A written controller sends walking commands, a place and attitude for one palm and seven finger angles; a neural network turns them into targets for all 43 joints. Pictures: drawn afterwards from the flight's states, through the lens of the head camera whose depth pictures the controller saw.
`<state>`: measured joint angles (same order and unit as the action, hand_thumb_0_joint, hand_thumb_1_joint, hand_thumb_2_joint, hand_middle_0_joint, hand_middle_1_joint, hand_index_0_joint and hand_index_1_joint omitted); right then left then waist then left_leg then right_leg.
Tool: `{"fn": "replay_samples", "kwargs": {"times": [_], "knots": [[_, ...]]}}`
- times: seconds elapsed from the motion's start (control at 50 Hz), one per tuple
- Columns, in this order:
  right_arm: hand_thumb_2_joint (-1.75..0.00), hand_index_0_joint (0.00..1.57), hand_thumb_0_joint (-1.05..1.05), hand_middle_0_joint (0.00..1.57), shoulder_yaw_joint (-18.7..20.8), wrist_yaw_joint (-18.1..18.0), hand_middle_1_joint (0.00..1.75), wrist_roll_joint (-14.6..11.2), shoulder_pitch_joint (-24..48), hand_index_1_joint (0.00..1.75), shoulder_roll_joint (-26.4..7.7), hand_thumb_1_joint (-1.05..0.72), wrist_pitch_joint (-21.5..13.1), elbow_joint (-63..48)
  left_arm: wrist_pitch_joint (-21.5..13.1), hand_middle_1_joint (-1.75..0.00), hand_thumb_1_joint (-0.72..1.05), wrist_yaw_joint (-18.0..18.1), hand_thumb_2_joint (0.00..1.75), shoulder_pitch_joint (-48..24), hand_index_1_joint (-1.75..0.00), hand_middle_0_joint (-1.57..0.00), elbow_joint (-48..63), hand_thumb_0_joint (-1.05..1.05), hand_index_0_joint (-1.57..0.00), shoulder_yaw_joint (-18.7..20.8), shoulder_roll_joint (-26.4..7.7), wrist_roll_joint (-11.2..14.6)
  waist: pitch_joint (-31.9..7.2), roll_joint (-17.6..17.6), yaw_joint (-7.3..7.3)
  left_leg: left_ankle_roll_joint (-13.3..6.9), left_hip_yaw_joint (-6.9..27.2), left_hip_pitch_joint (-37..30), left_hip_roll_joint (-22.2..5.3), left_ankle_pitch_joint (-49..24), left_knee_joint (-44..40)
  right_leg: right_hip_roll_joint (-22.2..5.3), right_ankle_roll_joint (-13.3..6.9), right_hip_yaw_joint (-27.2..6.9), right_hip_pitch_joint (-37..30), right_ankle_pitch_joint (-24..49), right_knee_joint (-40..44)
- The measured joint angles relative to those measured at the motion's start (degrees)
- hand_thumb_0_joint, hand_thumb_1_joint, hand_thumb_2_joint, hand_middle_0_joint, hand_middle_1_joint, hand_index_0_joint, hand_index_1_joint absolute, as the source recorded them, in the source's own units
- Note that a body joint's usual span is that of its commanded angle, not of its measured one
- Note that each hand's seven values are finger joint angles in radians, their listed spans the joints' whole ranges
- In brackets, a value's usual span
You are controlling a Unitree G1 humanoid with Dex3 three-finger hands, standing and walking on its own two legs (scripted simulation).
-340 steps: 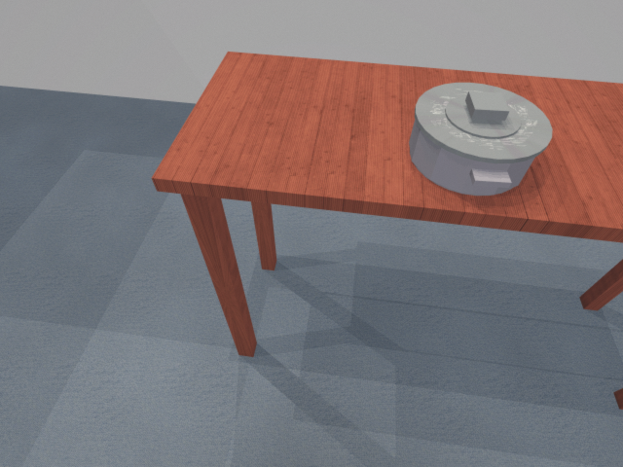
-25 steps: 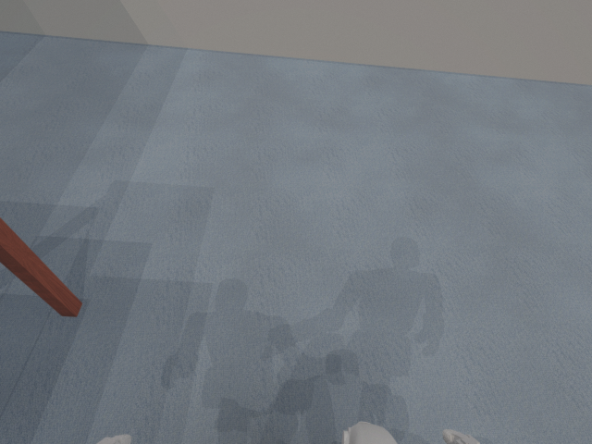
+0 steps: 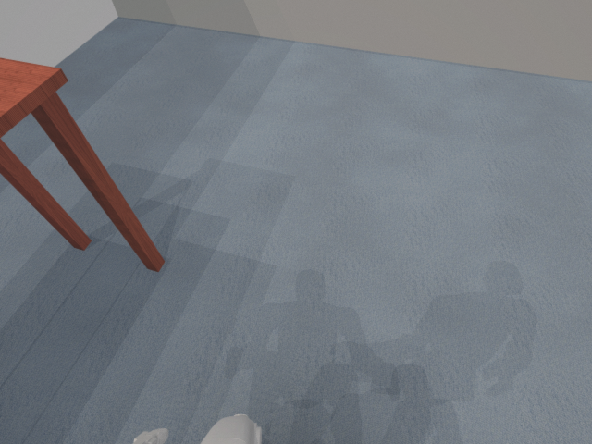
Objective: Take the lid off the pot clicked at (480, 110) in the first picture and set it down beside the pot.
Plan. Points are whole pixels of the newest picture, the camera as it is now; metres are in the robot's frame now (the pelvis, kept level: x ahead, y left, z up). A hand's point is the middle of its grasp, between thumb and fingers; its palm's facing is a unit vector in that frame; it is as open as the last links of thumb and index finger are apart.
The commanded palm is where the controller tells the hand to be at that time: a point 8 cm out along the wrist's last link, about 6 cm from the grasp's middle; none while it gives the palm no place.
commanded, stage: turn to face it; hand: left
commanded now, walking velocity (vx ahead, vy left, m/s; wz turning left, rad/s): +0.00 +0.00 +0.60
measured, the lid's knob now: out of the picture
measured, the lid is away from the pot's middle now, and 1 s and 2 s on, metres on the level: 0.00 0.00 0.00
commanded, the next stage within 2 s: take the last steps up to it in 1.98 s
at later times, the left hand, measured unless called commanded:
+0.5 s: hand out of the picture +0.06 +0.28 -0.16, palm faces +0.32 -0.92 -0.25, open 7.4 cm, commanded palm none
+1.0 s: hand out of the picture -0.06 +0.22 -0.17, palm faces +0.58 -0.77 -0.25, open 7.4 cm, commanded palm none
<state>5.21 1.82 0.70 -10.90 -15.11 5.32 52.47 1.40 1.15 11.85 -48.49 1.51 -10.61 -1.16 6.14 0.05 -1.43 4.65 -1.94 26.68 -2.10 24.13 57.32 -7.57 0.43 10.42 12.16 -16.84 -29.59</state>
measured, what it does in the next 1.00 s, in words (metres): steps on the spot, turning left: left foot, then right foot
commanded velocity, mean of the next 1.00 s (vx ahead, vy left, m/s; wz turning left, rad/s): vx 0.00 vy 0.00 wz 0.60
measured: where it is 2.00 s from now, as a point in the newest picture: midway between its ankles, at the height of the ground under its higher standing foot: outside the picture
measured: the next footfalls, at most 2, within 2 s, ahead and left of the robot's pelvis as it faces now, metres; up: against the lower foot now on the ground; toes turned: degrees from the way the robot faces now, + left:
left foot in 0.14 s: +0.03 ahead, +0.14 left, +0.00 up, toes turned +11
right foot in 0.66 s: +0.10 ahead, -0.10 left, +0.00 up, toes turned +23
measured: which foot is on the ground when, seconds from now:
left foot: up 0.00-0.12, down 0.14-0.64, up 0.66-1.00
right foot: down 0.00-0.14, up 0.16-0.64, down 0.66-1.00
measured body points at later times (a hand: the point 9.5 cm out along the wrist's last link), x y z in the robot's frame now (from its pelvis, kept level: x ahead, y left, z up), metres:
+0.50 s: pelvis +0.01 +0.04 +0.00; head +0.04 +0.07 +0.45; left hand +0.04 +0.33 -0.14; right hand +0.15 -0.19 -0.13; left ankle -0.01 +0.13 -0.74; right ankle +0.05 -0.13 -0.68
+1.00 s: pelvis +0.01 +0.02 -0.01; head +0.06 +0.05 +0.44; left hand -0.09 +0.26 -0.15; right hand +0.24 -0.15 -0.15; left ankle -0.07 +0.12 -0.70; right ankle +0.06 -0.11 -0.74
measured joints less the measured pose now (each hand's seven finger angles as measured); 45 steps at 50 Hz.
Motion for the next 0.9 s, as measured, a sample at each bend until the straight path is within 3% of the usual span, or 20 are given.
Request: {"fn": "replay_samples", "kwargs": {"times": [0.08, 0.12, 0.14, 0.2, 0.24, 0.3, 0.4, 0.52, 0.58, 0.64, 0.7, 0.78, 0.84, 0.9], "knots": [[-0.90, 0.20, 0.01, 0.20, -0.7, 0.0, 0.30, -0.3, 2.0, 0.30, 0.5, -0.91, -0.8, -0.9, 0.5, -0.30, 0.90, -0.1, 0.90, 0.8, -0.30, -0.20, -0.7, 0.00, -0.21, 0.6, -1.3, -0.2, 0.8, 1.6, 1.22, -0.7, -2.3, -4.4, 0.1, 0.4, -10.3, -1.7, 1.2, 2.5, 1.0, -1.3, -2.5], [-0.90, 0.20, 0.01, 0.20, -1.0, 0.0, 0.30, -0.3, 2.4, 0.30, 0.6, -0.91, -1.7, -1.8, 0.8, -0.30, 0.90, -0.2, 0.90, 1.4, -0.30, -0.20, -1.1, 0.00, -0.21, 1.1, -2.3, 0.0, 0.6, 2.3, 1.52, -1.4, -3.4, -8.0, 0.6, -4.1, -18.7, -2.9, 2.3, 3.8, 2.1, -3.0, -5.5], [-0.90, 0.20, 0.01, 0.20, -1.1, 0.0, 0.30, -0.2, 2.4, 0.30, 0.5, -0.91, -2.4, -2.4, 1.1, -0.30, 0.90, -0.3, 0.90, 1.8, -0.30, -0.20, -1.2, 0.00, -0.21, 1.4, -2.8, 0.3, 0.1, 2.5, 1.60, -3.2, -3.1, -9.2, 1.0, -6.2, -22.1, -3.6, 2.7, 3.9, 3.7, -4.1, -8.7], [-0.90, 0.20, 0.01, 0.20, -1.6, -0.5, 0.30, -0.2, 3.1, 0.30, 1.6, -0.91, -3.6, -3.0, 2.9, -0.30, 0.90, 0.0, 0.90, 1.0, -0.30, -0.20, -2.4, 0.00, -0.20, 2.5, -4.9, 0.5, 0.4, 4.2, 2.02, -7.1, -2.0, -8.0, 2.4, -4.6, -19.9, -1.8, 4.1, -3.3, 10.4, -14.1, -24.7], [-0.90, 0.20, 0.01, 0.20, -2.1, -1.1, 0.30, 0.0, 2.6, 0.30, 2.2, -0.90, -3.9, -3.2, 3.5, -0.30, 0.91, 0.1, 0.90, 0.2, -0.30, -0.20, -3.0, 0.01, -0.20, 2.9, -5.5, 0.5, -0.1, 3.9, 1.83, -7.5, -0.5, -8.6, 2.5, -5.2, -21.5, 0.0, 4.6, -5.9, 13.8, -13.0, -32.3], [-0.90, 0.20, 0.00, 0.20, -2.6, -1.7, 0.30, 0.1, 1.7, 0.30, 2.6, -0.90, -3.8, -3.0, 3.2, -0.30, 0.91, -0.2, 0.90, -1.1, -0.30, -0.20, -2.7, 0.01, -0.20, 3.1, -6.0, 0.5, -0.6, 3.3, 1.65, -7.6, 1.8, -10.2, 3.1, -7.8, -25.5, 1.3, 5.2, -8.3, 16.7, -8.2, -36.5], [-0.90, 0.20, 0.01, 0.21, -2.9, -1.7, 0.30, 0.1, 0.2, 0.30, 3.0, -0.90, -3.5, -2.3, 2.5, -0.30, 0.91, -0.4, 0.90, -2.9, -0.30, -0.20, -1.2, 0.01, -0.20, 2.8, -5.7, 0.5, -1.7, 2.4, 1.20, -7.8, 5.2, -11.7, 4.3, -10.5, -29.6, 2.2, 5.9, -10.7, 17.0, -4.9, -32.8], [-0.90, 0.21, 0.01, 0.21, -2.5, -1.6, 0.30, 0.3, -1.3, 0.30, 3.1, -0.90, -3.1, -1.9, 2.4, -0.30, 0.91, -0.1, 0.90, -5.1, -0.30, -0.20, -0.1, 0.00, -0.20, 2.3, -4.8, 0.8, -2.3, 0.8, -0.38, -7.1, 9.3, -11.1, 5.5, -11.1, -29.7, 4.2, 5.7, -11.6, 13.6, -7.0, -23.0], [-0.90, 0.21, 0.01, 0.21, -2.1, -1.6, 0.30, 0.4, -2.0, 0.30, 2.7, -0.90, -2.6, -1.6, 1.9, -0.30, 0.91, 0.0, 0.90, -6.0, -0.30, -0.20, 0.7, 0.00, -0.20, 1.8, -4.0, 1.1, -2.4, -0.3, -1.18, -6.2, 11.5, -10.0, 6.1, -10.8, -28.4, 5.9, 5.1, -11.5, 10.7, -7.2, -16.2], [-0.90, 0.21, 0.01, 0.21, -1.4, -1.6, 0.30, 0.1, -2.9, 0.30, 2.1, -0.90, -2.1, -1.2, 0.7, -0.30, 0.91, 0.0, 0.90, -5.7, -0.30, -0.20, 1.7, 0.00, -0.20, 1.2, -3.3, 1.4, -2.9, -1.2, -1.31, -4.9, 13.5, -8.1, 7.2, -9.5, -25.2, 7.0, 4.4, -10.7, 5.0, -0.7, -3.7], [-0.90, 0.20, 0.01, 0.21, -0.3, -1.8, 0.30, -0.2, -2.9, 0.30, 0.9, -0.90, -1.4, -0.6, -0.2, -0.30, 0.91, 0.3, 0.90, -4.8, -0.30, -0.20, 1.8, 0.00, -0.20, 0.5, -2.0, 0.8, -2.8, -2.7, -1.26, -3.2, 11.4, -2.8, 7.0, 1.1, -11.3, 6.5, 0.2, -8.6, 3.5, 0.0, -2.4], [-0.90, 0.20, 0.01, 0.20, 0.5, -1.1, 0.30, 0.2, -2.7, 0.30, -0.4, -0.90, -0.5, -0.1, 0.1, -0.30, 0.90, 0.4, 0.90, -2.5, -0.30, -0.20, 1.1, 0.00, -0.20, 0.1, -0.4, 0.6, -2.7, -2.9, -1.24, -1.7, 5.9, 2.9, 4.7, 1.6, 7.3, 4.1, -0.2, -6.1, 1.0, -0.7, -0.7], [-0.90, 0.20, 0.01, 0.20, 0.5, -0.5, 0.30, 0.2, -1.9, 0.30, -0.8, -0.91, -0.3, -0.2, 0.1, -0.30, 0.90, 0.3, 0.90, -1.1, -0.30, -0.20, 0.4, 0.00, -0.21, 0.1, -0.1, 0.4, -1.8, -2.1, -1.12, -0.6, 3.7, 3.5, 2.4, -0.2, 9.7, 2.4, 0.1, -4.5, -0.3, -0.5, 0.3], [-0.90, 0.20, 0.01, 0.20, 0.3, -0.2, 0.30, 0.1, -0.7, 0.30, -0.7, -0.91, -0.1, -0.3, 0.0, -0.30, 0.90, 0.2, 0.90, 0.0, -0.30, -0.20, -0.1, 0.00, -0.21, 0.0, -0.2, 0.1, -0.7, -1.0, -0.56, 0.0, 2.1, 1.8, 0.8, -0.1, 4.8, 0.8, 0.6, -2.7, -0.8, -0.7, 0.4]]}}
